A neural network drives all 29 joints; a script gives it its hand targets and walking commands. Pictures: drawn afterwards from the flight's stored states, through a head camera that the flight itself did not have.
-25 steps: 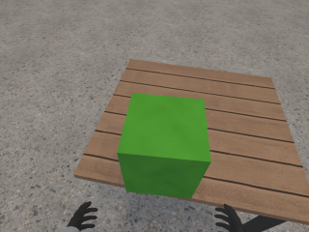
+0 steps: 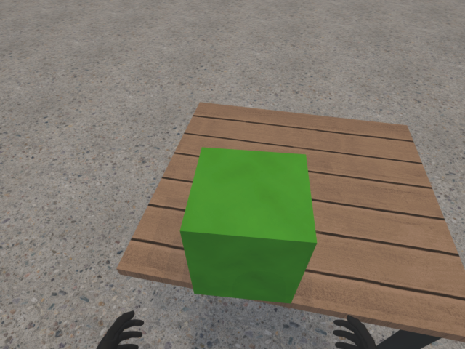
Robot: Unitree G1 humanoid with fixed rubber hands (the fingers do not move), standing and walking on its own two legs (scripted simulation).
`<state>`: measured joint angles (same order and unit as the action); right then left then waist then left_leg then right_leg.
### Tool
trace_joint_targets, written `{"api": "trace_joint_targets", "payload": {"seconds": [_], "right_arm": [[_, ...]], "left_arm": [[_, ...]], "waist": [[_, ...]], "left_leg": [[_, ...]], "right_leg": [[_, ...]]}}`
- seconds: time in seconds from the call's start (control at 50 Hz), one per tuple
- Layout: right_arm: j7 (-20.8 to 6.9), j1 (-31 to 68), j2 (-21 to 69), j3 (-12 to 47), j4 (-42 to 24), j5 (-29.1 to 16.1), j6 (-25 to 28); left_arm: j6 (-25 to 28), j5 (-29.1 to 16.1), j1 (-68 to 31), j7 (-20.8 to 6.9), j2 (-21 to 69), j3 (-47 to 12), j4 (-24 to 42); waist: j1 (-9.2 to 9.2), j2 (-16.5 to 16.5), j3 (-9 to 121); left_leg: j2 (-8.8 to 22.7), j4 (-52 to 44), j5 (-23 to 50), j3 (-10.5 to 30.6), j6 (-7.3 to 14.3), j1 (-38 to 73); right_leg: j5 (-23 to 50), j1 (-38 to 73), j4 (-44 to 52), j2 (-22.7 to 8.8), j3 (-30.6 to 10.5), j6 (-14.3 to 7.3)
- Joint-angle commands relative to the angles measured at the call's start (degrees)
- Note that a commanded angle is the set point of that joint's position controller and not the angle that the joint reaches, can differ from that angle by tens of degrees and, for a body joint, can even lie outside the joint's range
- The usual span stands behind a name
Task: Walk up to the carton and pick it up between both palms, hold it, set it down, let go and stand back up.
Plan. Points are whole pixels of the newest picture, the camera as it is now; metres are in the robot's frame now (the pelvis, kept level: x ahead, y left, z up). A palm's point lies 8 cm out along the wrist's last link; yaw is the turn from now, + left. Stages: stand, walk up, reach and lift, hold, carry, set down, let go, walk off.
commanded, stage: let go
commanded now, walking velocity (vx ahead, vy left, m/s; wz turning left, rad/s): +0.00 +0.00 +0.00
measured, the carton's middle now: (247, 227) +0.38 -0.01 -0.03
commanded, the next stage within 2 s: stand in 0.10 s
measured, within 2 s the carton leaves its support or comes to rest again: neither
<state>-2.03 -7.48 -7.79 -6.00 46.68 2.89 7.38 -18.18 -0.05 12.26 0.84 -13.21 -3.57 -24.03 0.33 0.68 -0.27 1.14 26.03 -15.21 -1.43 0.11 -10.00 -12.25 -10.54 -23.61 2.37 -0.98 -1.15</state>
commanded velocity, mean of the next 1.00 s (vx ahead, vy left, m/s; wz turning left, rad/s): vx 0.00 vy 0.00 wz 0.00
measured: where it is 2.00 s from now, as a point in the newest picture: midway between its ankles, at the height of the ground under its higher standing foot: outside the picture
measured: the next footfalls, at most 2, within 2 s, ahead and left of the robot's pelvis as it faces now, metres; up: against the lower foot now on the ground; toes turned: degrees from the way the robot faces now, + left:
none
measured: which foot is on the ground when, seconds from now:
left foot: down 0.00-1.00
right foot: down 0.00-1.00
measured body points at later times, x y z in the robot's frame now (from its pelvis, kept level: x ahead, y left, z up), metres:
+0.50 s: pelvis +0.02 +0.01 +0.00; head +0.02 +0.01 +0.45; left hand +0.11 +0.24 -0.13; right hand +0.03 -0.25 -0.15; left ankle -0.01 +0.11 -0.74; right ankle +0.00 -0.11 -0.74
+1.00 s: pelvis +0.03 +0.03 +0.00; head +0.03 +0.02 +0.45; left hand +0.05 +0.25 -0.16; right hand -0.01 -0.19 -0.17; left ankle -0.01 +0.11 -0.74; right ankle +0.00 -0.11 -0.74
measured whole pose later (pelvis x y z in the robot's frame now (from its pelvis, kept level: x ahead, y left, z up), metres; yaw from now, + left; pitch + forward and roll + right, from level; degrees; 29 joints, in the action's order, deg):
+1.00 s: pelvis +0.03 +0.03 +0.00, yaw -6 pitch -2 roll +0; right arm 2.1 -17.4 -9.5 -1.6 63.2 1.1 -1.0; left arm -0.1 0.6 19.5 3.1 -6.3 0.8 -59.0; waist -0.4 1.7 -1.7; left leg -0.7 25.4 -18.7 -8.0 2.8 -5.2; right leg -16.2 -10.4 -28.4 0.9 -7.4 1.6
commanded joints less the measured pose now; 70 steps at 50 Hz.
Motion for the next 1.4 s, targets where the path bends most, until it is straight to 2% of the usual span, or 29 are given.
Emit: {"api": "trace_joint_targets", "payload": {"seconds": [0.0, 0.04, 0.06, 0.08, 0.1, 0.12, 0.14, 0.18, 0.2, 0.26, 0.3, 0.38, 0.44, 0.5, 0.56, 0.6, 0.62, 0.66, 0.7, 0.72, 0.76, 0.78, 0.82, 0.88, 0.94, 0.96, 1.06, 1.34, 1.38], "right_arm": [[0.9, 3.9, -7.7, -2.8, -8.4, 1.1, 1.0], [0.9, 3.0, -8.3, -2.1, -10.7, 0.3, 2.0], [1.1, 7.2, -6.0, -1.1, -0.8, 1.3, -0.2], [1.1, 6.5, -7.5, -3.7, -6.6, 0.8, 0.2], [2.0, -4.4, -9.6, -0.3, -2.8, 0.1, -4.7], [2.3, -7.7, -10.0, -0.7, -1.6, -0.5, -7.1], [2.3, -6.7, -9.5, -0.1, -2.2, -0.8, -8.0], [2.1, -6.2, -9.5, 0.5, -2.3, -1.0, -7.9], [1.7, -3.5, -9.9, 0.6, -3.2, -1.2, -7.3], [1.5, -4.0, -10.2, 1.2, -2.0, -1.6, -6.7], [1.9, -4.0, -9.7, 1.3, -1.2, -1.5, -6.6], [2.6, -9.2, -10.1, 1.4, 2.4, -1.6, -7.1], [2.8, -10.7, -10.8, 1.6, 4.1, -1.5, -7.0], [3.3, -10.0, -12.2, 1.4, 6.1, -1.2, -7.2], [3.6, -12.4, -11.3, 1.7, 8.4, -1.7, -7.4], [3.8, -13.0, -11.4, 1.7, 9.0, -1.9, -7.6], [3.8, -13.9, -11.8, 1.7, 9.5, -1.9, -7.4], [3.8, -12.4, -9.7, 2.1, 10.4, -1.7, -7.6], [4.2, -13.2, -8.6, 2.6, 11.6, -1.7, -8.1], [4.4, -12.9, -10.6, 2.2, 11.7, -1.6, -8.1], [4.3, -14.1, -9.9, 2.4, 12.8, -1.8, -8.0], [4.3, -14.2, -9.2, 2.6, 13.3, -1.8, -8.1], [4.3, -14.3, -7.5, 3.2, 14.2, -1.6, -8.3], [4.5, -12.4, -8.2, 3.0, 14.3, -1.7, -8.1], [4.6, -15.2, -6.1, 3.5, 16.0, -2.0, -7.8], [4.5, -14.4, -9.4, 2.8, 15.8, -1.7, -7.9], [4.6, -15.0, -5.8, 3.8, 17.3, -1.6, -8.3], [4.8, -16.9, -5.5, 4.4, 18.5, -2.0, -7.9], [4.8, -15.1, -6.0, 4.2, 17.6, -2.1, -7.5]], "left_arm": [[1.3, 0.5, -5.4, 0.0, -6.9, 3.3, 6.5], [2.9, 0.2, -3.4, -0.1, -7.6, 3.6, 7.9], [0.4, 1.1, -8.8, -0.7, -5.9, 3.3, -1.3], [1.1, 0.7, -7.8, -0.5, -7.2, 3.7, 3.9], [11.6, 2.9, 6.0, 0.3, -5.2, 5.4, -3.2], [15.8, 3.5, 6.1, 0.5, -7.6, 6.2, -6.2], [18.5, 3.1, 3.3, -0.1, -7.3, 6.2, -6.2], [20.6, 2.5, 0.6, -0.4, -5.3, 6.2, -7.0], [21.1, 2.5, -0.9, -0.7, -4.9, 6.5, -6.4], [21.6, 2.2, 4.4, -0.7, -5.5, 6.9, -8.7], [22.1, 2.1, 2.2, -0.5, -6.1, 7.2, -9.7], [22.0, 1.6, 4.2, 0.4, -4.4, 7.1, -12.6], [21.4, 1.3, 8.4, 0.8, -4.4, 7.5, -15.7], [20.7, 1.5, 8.6, 1.2, -3.5, 7.1, -18.0], [20.4, 1.0, 9.7, 1.2, -0.5, 6.6, -20.3], [20.3, 0.8, 11.0, 1.6, -1.1, 6.8, -22.0], [20.3, 1.0, 10.6, 1.8, -2.0, 6.8, -23.4], [19.6, 1.0, 10.8, 2.0, -2.5, 7.1, -24.6], [19.2, 0.9, 9.2, 2.3, -1.8, 6.9, -25.3], [19.3, 0.9, 10.7, 2.2, -0.1, 6.4, -26.3], [18.8, 0.9, 10.8, 2.3, -0.9, 6.3, -28.4], [18.7, 0.9, 10.3, 2.3, 1.1, 6.1, -28.4], [18.9, 1.0, 10.0, 2.1, -0.4, 6.3, -29.8], [18.6, 1.0, 11.1, 2.4, 1.6, 5.4, -31.9], [18.9, 0.6, 10.4, 2.5, -0.4, 6.0, -33.1], [18.9, 0.2, 10.3, 2.7, 1.3, 5.3, -34.2], [18.3, 0.5, 10.2, 2.8, 1.7, 4.9, -36.1], [18.1, 0.6, 8.9, 2.4, 3.5, 3.7, -40.1], [18.2, 0.7, 9.3, 2.4, 2.3, 4.1, -40.2]], "waist": [[0.08, -2.5, 6.6], [1.27, -2.0, 7.4], [-0.11, -1.7, 3.1], [0.24, -1.3, 6.7], [2.29, 1.4, 1.3], [-0.23, 1.5, -0.2], [-0.49, -1.5, -2.7], [-1.48, 0.0, 0.2], [-0.99, -2.3, 2.4], [0.12, 0.6, 5.2], [-0.63, -4.3, 3.5], [-1.51, 1.2, 2.3], [-0.38, -1.8, 2.7], [-0.01, 1.4, -1.1], [-0.55, -1.4, -1.5], [-0.26, 0.5, 0.0], [-1.15, -3.2, 1.0], [-0.13, 0.9, -3.3], [-0.77, -1.1, -3.9], [0.12, 1.1, -1.7], [-0.70, -2.9, -4.2], [-0.66, 1.2, -3.9], [-0.86, 1.5, -2.1], [-0.55, -2.1, -3.2], [-1.27, -2.2, -1.2], [-1.49, -6.5, -2.9], [-1.39, -0.7, -5.1], [-1.36, 0.5, -8.3], [-0.89, -0.1, -4.4]], "left_leg": [[0.8, -3.8, 16.5, -0.7, -0.4, -2.4], [0.6, -3.2, 16.9, -1.2, 0.4, -2.4], [1.0, -3.9, 13.4, -0.6, -0.3, -5.1], [0.7, -2.9, 13.4, -1.4, 0.4, -4.6], [3.1, -1.8, 1.5, 2.9, 2.1, -0.1], [3.6, -2.6, -5.9, 2.4, 2.5, -1.4], [3.5, -2.3, -6.7, 2.8, 2.7, -1.6], [4.5, -3.9, -8.0, 5.1, 3.7, -2.9], [4.4, -3.7, -6.4, 4.4, 3.8, -1.4], [3.8, -2.4, -3.4, 3.2, 4.0, -1.0], [3.1, -1.1, -1.1, 2.9, 3.3, -0.9], [4.1, -2.2, 2.7, 3.0, 3.6, 1.0], [5.2, -3.3, 7.4, 3.6, 4.0, 2.5], [5.0, -4.3, 7.0, 3.0, 4.1, -0.2], [5.2, -4.0, 10.9, 2.2, 4.0, 2.6], [5.1, -2.8, 14.8, 1.7, 3.9, 4.7], [5.1, -2.5, 18.7, 1.9, 4.3, 6.3], [5.0, -3.7, 17.0, 1.4, 4.2, 3.8], [5.4, -4.3, 18.8, 1.9, 4.0, 3.9], [6.2, -4.9, 18.6, 2.1, 4.8, 5.0], [6.0, -4.3, 20.2, 1.3, 4.4, 6.6], [5.9, -4.3, 18.9, 1.7, 4.9, 5.7], [4.9, -4.1, 17.8, 0.2, 4.3, 6.7], [5.5, -5.5, 10.4, 0.6, 4.6, 6.1], [5.1, -4.5, 18.0, 0.5, 4.1, 8.7], [5.3, -4.1, 14.9, -0.4, 3.8, 8.6], [5.3, -6.2, 10.3, -0.2, 3.6, 5.7], [5.0, -9.4, 2.3, 0.6, 3.9, 2.5], [6.1, -8.9, 5.8, 0.7, 5.1, 5.3]], "right_leg": [[13.2, 6.3, 2.1, -1.5, -1.6, -0.1], [13.7, 7.6, 1.2, -1.3, -1.5, -0.3], [10.3, 4.7, 2.6, -2.2, -1.4, -0.5], [9.2, 5.8, 1.5, -2.2, -1.2, -0.1], [5.0, -5.9, 4.0, -5.7, -5.9, -0.2], [2.0, -6.5, 5.3, -6.1, -7.1, 0.2], [0.8, -9.9, 5.1, -6.1, -8.3, 0.1], [2.3, -8.0, 2.2, -4.8, -7.5, -0.6], [4.5, -7.3, 1.3, -4.7, -7.2, -0.6], [8.3, -5.0, 0.3, -4.7, -7.1, -0.4], [9.8, -5.9, 1.0, -5.6, -8.2, -1.3], [12.9, -6.3, 0.0, -5.0, -8.1, -1.3], [14.3, -5.1, -2.1, -4.1, -6.7, -0.5], [13.6, -3.7, -1.4, -4.7, -7.3, -0.4], [15.6, -5.1, -2.1, -4.9, -7.1, -0.3], [16.6, -4.4, -2.6, -4.7, -7.0, -0.3], [18.6, -4.5, -3.6, -4.8, -7.3, -0.7], [13.9, -5.7, -3.2, -4.4, -6.9, 0.2], [13.8, -6.4, -4.0, -4.0, -6.5, 0.3], [11.7, -4.8, -3.3, -4.2, -6.5, 0.4], [11.7, -6.8, -3.8, -3.9, -5.9, 0.6], [11.3, -6.1, -3.2, -4.5, -7.1, 0.0], [13.1, -4.9, -3.0, -4.7, -7.4, 0.1], [13.2, -4.7, -1.3, -4.9, -7.4, 0.5], [16.7, -3.3, -2.0, -5.1, -7.7, -0.1], [16.5, -5.3, -1.6, -4.7, -8.4, 0.2], [12.0, -5.7, -1.4, -4.6, -8.5, 0.2], [7.0, -6.9, -0.1, -4.5, -7.7, 1.1], [9.7, -5.2, -0.4, -4.2, -6.2, 1.5]]}}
